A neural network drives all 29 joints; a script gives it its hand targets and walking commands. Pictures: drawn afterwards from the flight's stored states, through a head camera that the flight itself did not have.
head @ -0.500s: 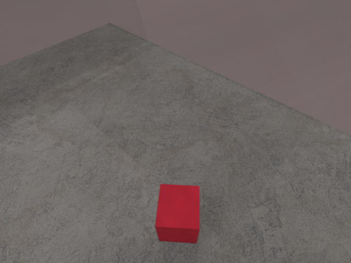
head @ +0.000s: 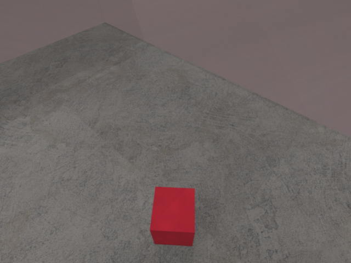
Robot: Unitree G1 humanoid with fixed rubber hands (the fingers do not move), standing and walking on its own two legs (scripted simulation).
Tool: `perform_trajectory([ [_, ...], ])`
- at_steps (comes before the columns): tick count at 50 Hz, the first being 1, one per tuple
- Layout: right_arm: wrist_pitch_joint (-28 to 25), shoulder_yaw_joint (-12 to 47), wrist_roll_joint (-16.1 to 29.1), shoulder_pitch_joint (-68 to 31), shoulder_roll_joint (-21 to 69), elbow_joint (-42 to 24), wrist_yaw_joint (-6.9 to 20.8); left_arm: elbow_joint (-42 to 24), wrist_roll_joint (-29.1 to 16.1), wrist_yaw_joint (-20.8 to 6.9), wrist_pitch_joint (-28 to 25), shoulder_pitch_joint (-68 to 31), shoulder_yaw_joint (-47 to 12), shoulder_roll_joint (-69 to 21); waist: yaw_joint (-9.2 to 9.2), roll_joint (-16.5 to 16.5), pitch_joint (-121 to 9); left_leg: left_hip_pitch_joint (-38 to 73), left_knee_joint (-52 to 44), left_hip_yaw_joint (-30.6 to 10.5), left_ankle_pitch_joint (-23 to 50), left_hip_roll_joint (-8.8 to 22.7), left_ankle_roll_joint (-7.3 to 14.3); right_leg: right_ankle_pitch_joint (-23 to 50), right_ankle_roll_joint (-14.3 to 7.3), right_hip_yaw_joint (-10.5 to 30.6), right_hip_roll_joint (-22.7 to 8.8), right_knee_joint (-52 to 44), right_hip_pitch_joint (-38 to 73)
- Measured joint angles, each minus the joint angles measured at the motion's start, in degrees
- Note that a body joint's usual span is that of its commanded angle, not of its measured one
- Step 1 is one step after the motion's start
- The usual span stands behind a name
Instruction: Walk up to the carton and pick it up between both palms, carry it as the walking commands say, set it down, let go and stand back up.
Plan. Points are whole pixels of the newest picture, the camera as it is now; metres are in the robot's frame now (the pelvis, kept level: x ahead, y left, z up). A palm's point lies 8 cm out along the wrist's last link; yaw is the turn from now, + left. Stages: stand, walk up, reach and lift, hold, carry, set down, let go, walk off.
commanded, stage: walk up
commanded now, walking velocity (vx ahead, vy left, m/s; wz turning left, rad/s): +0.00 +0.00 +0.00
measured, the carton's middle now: (174, 217) +0.44 +0.02 -0.66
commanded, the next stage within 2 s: stand in 1.98 s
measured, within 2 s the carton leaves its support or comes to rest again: neither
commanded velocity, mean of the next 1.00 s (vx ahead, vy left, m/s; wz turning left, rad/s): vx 0.00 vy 0.01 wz -0.16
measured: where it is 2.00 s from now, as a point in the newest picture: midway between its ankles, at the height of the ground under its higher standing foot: outside the picture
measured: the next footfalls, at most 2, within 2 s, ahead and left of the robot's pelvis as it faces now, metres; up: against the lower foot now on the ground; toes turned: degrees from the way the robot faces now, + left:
none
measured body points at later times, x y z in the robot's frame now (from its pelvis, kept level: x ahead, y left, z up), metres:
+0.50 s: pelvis +0.01 +0.01 -0.01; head +0.02 +0.01 +0.44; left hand +0.06 +0.25 -0.16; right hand -0.01 -0.23 -0.16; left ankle +0.02 +0.13 -0.75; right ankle -0.03 -0.11 -0.75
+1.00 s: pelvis +0.01 +0.03 -0.01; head +0.02 +0.02 +0.44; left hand +0.08 +0.26 -0.16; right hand -0.01 -0.22 -0.16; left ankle +0.02 +0.13 -0.75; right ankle -0.03 -0.11 -0.75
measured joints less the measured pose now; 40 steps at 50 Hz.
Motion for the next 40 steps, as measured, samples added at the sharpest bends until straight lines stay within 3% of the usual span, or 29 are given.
perform_trajectory([
  [7, 0.2, -0.5, -1.1, -0.4, -1.1, -1.1, -0.7, -0.3, 0.7, -0.2, 0.4, 0.4, 0.7, 0.1, 1.14, 0.4, 0.2, -0.9, 2.9, 2.0, -2.1, 1.0, -0.2, -1.2, -0.1, 2.1, 0.6, 2.8, -1.9],
  [40, 1.2, -1.2, -1.1, 0.1, -2.9, -5.8, -0.4, -5.6, 1.1, -0.2, 1.4, -2.2, 0.6, 2.2, 0.58, 0.1, -0.1, -1.4, 6.4, 8.3, -5.4, 1.6, 1.4, -2.8, 1.6, 7.4, 0.3, 7.6, -5.5],
])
